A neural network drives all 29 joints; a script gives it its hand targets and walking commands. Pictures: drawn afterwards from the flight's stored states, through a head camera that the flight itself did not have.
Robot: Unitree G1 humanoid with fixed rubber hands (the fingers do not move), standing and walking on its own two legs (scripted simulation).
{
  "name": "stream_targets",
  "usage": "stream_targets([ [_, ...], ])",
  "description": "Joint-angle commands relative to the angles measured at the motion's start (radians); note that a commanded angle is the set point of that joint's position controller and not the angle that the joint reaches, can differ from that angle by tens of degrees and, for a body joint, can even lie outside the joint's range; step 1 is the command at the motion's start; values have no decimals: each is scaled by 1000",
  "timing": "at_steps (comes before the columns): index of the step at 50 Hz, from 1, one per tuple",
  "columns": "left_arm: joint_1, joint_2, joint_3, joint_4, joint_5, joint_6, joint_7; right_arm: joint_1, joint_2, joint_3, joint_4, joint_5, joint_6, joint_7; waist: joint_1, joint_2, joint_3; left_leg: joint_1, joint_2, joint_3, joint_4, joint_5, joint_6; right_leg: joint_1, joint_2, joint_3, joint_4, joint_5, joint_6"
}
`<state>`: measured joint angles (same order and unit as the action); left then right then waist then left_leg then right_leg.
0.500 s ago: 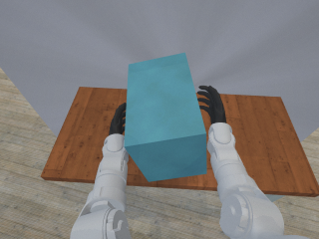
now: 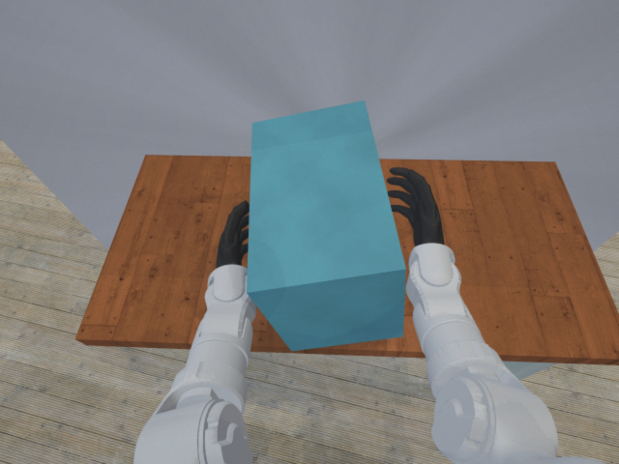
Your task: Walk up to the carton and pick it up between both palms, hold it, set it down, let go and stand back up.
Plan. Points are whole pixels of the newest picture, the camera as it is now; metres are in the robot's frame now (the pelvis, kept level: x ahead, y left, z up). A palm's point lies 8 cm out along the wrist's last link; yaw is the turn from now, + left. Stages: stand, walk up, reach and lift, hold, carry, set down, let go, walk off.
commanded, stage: set down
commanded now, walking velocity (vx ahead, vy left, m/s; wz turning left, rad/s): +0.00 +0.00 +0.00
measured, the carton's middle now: (327, 228) +0.44 -0.01 -0.02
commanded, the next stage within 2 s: none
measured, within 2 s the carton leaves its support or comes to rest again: rests again in 0.60 s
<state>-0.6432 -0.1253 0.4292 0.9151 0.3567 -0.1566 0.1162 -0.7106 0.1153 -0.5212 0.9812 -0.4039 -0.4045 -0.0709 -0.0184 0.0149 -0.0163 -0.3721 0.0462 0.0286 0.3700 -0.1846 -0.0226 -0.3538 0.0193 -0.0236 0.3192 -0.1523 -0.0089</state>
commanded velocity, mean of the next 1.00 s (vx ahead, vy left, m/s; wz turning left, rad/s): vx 0.00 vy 0.00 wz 0.00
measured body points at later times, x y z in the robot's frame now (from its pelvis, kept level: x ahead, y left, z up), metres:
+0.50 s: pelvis -0.02 +0.00 +0.00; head +0.08 +0.00 +0.44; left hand +0.39 +0.12 +0.00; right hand +0.40 -0.14 +0.03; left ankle -0.01 +0.13 -0.75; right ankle -0.01 -0.11 -0.75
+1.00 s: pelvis -0.02 +0.00 +0.00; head +0.09 -0.01 +0.44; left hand +0.39 +0.12 -0.01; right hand +0.39 -0.15 +0.02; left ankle -0.01 +0.13 -0.75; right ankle -0.01 -0.11 -0.75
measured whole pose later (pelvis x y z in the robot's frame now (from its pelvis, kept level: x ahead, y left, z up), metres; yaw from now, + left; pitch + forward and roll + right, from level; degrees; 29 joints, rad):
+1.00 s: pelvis -0.02 +0.00 +0.00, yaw -1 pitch +15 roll +0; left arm -0.72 -0.14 0.58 1.04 0.44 -0.33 0.11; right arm -0.73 0.14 -0.68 0.97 -0.55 -0.42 -0.04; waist 0.00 0.01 -0.04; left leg -0.47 0.04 0.05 0.35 -0.14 -0.02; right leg -0.47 0.02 0.00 0.34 -0.12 -0.01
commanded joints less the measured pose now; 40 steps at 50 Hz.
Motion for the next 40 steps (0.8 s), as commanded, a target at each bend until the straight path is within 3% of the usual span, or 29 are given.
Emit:
stream_targets([
  [1,-622,-540,-258,-83,47,-140,-95,-423,591,302,57,-93,-3,106,-1,-22,-743,100,-43,91,-6,385,-13,447,-22,-38,104,741,52],
  [2,-660,-508,-240,-83,49,-143,-98,-422,580,274,74,-100,7,112,3,-23,-713,85,-40,103,-28,313,-7,442,-19,-53,99,661,52],
  [3,-631,-498,-225,-69,57,-150,-98,-423,579,283,63,-105,0,116,19,-38,-712,59,-42,105,-39,305,0,456,-22,-47,105,678,61],
  [5,-692,-494,-235,-58,55,-164,-97,-422,582,246,90,-134,11,106,-13,-39,-718,77,-36,99,-26,307,-11,441,-19,-49,109,669,55],
  [7,-682,-497,-207,-45,66,-170,-98,-412,574,238,105,-141,14,115,6,-45,-680,31,-43,108,-48,266,-2,440,-21,-56,99,609,60],
  [9,-693,-483,-183,-13,76,-166,-107,-393,575,214,142,-142,23,114,-4,-8,-638,20,-45,112,-63,214,0,405,-31,-53,81,531,53],
  [11,-694,-496,-187,-20,63,-173,-107,-413,568,194,115,-162,19,119,-9,-18,-660,71,-37,111,-59,242,0,373,-22,-61,68,512,54],
  [13,-697,-499,-191,-15,67,-180,-96,-439,542,150,108,-172,16,125,-2,19,-715,108,-23,103,-46,249,-12,304,-13,-70,55,425,33],
  [14,-684,-511,-208,-23,68,-183,-87,-422,544,128,122,-173,6,123,-15,39,-707,130,-25,105,-37,271,-20,285,-5,-80,44,387,22],
  [15,-706,-516,-195,-45,85,-177,-79,-428,537,113,124,-178,14,129,-13,53,-732,157,-23,99,-35,286,-31,252,2,-84,38,356,16],
  [16,-683,-494,-177,-26,85,-177,-77,-425,548,136,109,-183,24,135,15,25,-717,179,-20,108,-30,284,-21,234,5,-83,32,342,21],
  [17,-678,-487,-198,-10,65,-186,-74,-450,526,130,102,-174,21,138,7,39,-714,177,-24,106,-28,281,-24,231,7,-75,28,330,13],
  [18,-659,-468,-148,32,91,-182,-79,-459,538,123,91,-203,24,139,35,-9,-709,132,-25,120,-26,270,-11,236,7,-78,40,349,21],
  [19,-645,-482,-170,16,93,-186,-83,-407,513,111,117,-195,23,136,-9,33,-664,149,-25,109,-31,300,-18,247,-2,-76,39,365,23],
  [21,-626,-472,-135,30,118,-170,-84,-405,532,133,159,-202,44,138,21,-11,-603,144,-34,116,-39,281,-10,278,3,-66,36,379,34],
  [24,-633,-492,-173,36,84,-178,-88,-387,519,127,162,-196,28,135,-2,9,-643,110,-28,110,-32,285,-11,256,0,-81,50,401,29],
  [25,-603,-488,-156,37,107,-181,-89,-402,538,133,123,-199,14,132,17,4,-653,95,-31,111,-33,298,-11,298,-4,-65,61,447,30],
  [26,-633,-480,-174,17,89,-185,-88,-439,531,128,102,-203,2,131,9,-36,-695,107,-26,104,-21,300,-10,259,10,-79,57,443,35],
  [28,-605,-464,-139,42,109,-191,-84,-425,533,150,109,-190,6,143,30,-20,-642,108,-33,107,-28,323,-11,287,4,-62,64,458,38],
  [29,-583,-426,-115,65,112,-197,-92,-410,542,167,120,-181,16,143,45,-49,-615,100,-31,109,-26,294,-1,310,2,-49,69,446,43],
  [30,-600,-446,-126,51,114,-199,-86,-434,518,149,111,-190,12,141,34,-30,-659,89,-24,107,-39,286,-6,306,6,-61,61,408,39],
  [31,-563,-442,-112,82,111,-197,-88,-415,523,149,104,-195,12,141,49,-50,-594,36,-40,121,-49,243,3,327,-1,-55,56,409,34],
  [34,-596,-441,-115,69,110,-200,-103,-427,529,151,107,-214,4,140,31,-49,-606,-5,-39,127,-58,215,14,344,-14,-49,73,443,44],
  [35,-558,-425,-82,85,126,-207,-102,-394,533,174,103,-218,5,136,54,-86,-575,-34,-45,129,-66,193,29,388,-23,-38,74,442,53],
  [38,-582,-421,-102,54,111,-207,-101,-371,538,137,160,-205,20,135,29,-42,-577,-6,-41,122,-51,190,18,346,-16,-36,76,392,39],
  [39,-582,-424,-110,65,110,-208,-98,-393,527,131,118,-205,15,136,31,-29,-621,15,-30,120,-59,181,11,310,-12,-46,69,376,34],
  [40,-603,-437,-126,49,109,-215,-98,-386,528,131,103,-210,6,136,10,-25,-640,45,-29,109,-41,212,9,277,-6,-55,62,385,34],
])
